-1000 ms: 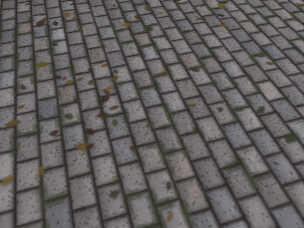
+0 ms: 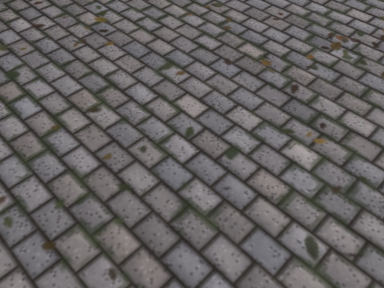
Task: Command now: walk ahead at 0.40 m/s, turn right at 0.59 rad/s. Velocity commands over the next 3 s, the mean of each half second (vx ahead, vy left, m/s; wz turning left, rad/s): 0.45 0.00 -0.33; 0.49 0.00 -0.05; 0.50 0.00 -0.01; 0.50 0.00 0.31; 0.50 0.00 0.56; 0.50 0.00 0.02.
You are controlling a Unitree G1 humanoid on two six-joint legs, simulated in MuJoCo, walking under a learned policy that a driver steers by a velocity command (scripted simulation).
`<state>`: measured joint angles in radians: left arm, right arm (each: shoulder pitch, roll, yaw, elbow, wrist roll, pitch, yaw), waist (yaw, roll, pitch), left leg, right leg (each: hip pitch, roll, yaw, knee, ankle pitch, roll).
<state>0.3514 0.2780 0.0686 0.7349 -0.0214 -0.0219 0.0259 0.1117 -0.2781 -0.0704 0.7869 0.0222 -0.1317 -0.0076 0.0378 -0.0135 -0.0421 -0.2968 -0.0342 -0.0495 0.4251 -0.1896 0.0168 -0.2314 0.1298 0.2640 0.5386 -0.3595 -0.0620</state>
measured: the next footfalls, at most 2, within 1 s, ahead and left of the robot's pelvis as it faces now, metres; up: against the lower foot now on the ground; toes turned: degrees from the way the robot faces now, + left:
right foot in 0.46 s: +0.35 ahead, -0.18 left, +0.00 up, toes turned -10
left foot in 1.00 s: +0.69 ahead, +0.01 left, +0.00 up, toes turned -7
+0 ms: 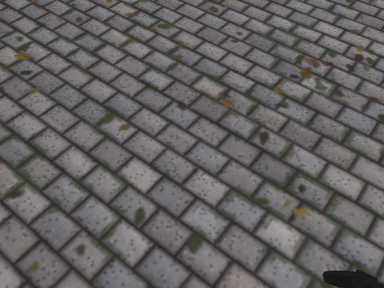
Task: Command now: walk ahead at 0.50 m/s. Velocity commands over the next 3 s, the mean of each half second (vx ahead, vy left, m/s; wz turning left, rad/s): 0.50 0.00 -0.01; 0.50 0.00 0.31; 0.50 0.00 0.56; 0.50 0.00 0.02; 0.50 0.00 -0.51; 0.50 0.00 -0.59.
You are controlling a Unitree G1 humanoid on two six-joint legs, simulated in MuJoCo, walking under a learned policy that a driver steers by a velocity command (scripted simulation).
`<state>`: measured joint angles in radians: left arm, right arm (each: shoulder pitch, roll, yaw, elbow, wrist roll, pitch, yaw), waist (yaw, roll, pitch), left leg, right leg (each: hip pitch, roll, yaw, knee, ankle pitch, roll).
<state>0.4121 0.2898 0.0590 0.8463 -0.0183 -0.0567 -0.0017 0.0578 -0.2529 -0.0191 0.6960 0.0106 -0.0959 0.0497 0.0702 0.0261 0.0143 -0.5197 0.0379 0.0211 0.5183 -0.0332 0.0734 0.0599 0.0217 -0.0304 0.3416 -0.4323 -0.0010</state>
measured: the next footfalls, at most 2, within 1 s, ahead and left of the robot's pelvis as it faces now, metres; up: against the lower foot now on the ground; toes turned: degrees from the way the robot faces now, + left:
right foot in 0.56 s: +0.47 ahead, -0.12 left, +0.00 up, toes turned -1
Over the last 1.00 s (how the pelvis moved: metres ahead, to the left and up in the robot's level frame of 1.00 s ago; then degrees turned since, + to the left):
0.50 -0.07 -0.02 -9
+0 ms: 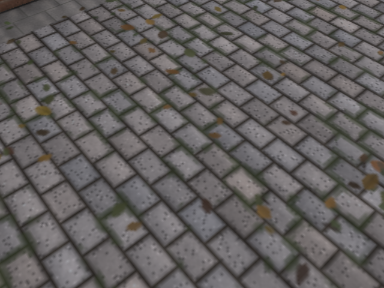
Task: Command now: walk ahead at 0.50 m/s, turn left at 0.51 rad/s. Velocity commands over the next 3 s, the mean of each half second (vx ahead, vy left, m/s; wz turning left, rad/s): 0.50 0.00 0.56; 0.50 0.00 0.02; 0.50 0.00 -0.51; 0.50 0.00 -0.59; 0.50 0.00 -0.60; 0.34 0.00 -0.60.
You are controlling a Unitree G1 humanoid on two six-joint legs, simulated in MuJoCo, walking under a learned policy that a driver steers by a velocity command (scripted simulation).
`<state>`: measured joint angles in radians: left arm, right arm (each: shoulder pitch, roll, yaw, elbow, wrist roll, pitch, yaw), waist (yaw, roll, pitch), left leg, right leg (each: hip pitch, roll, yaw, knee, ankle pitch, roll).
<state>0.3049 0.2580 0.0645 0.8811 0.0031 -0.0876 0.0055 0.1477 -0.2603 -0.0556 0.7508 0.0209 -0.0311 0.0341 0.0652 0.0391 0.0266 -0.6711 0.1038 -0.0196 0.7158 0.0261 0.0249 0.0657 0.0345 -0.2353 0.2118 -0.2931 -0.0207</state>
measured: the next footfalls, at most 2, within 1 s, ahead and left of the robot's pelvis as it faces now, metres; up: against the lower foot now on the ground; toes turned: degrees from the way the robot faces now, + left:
left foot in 0.12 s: +0.24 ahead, +0.12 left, +0.00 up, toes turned +7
right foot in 0.62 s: +0.56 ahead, +0.00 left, +0.00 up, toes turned +25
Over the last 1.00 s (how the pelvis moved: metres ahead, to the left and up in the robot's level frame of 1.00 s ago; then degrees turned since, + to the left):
0.52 -0.02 0.02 12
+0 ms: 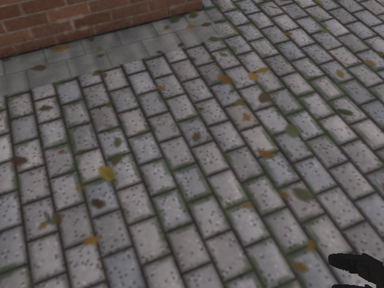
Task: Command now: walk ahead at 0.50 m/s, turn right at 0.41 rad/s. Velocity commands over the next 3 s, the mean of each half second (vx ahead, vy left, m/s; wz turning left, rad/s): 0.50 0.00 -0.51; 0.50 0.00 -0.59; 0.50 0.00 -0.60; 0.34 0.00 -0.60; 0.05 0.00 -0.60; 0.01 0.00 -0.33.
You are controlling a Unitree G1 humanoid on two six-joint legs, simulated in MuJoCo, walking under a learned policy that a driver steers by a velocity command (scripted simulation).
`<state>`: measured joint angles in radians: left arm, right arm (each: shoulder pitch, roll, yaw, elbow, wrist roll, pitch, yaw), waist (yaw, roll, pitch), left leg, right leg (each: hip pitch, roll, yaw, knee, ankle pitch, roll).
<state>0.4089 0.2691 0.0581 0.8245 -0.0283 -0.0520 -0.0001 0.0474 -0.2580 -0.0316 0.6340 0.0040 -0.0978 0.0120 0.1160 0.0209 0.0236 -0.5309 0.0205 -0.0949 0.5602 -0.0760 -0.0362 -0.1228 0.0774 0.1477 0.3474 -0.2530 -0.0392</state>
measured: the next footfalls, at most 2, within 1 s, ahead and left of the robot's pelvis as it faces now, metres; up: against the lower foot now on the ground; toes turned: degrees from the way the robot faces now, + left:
left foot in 0.08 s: +0.19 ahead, +0.14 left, +0.00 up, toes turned -7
right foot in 0.58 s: +0.41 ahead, -0.19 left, +0.00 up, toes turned -23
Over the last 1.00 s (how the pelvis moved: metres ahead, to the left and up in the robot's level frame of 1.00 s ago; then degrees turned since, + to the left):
0.54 0.11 0.01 15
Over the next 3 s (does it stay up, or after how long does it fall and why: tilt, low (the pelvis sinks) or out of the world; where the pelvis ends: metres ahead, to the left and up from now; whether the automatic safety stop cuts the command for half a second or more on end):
stays up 0.83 -0.58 -0.01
